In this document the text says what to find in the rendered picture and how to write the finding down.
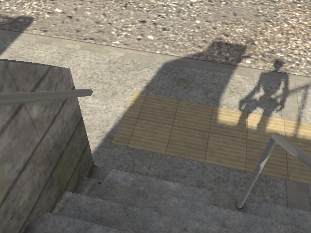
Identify stairs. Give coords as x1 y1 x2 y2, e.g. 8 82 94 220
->
23 165 311 233

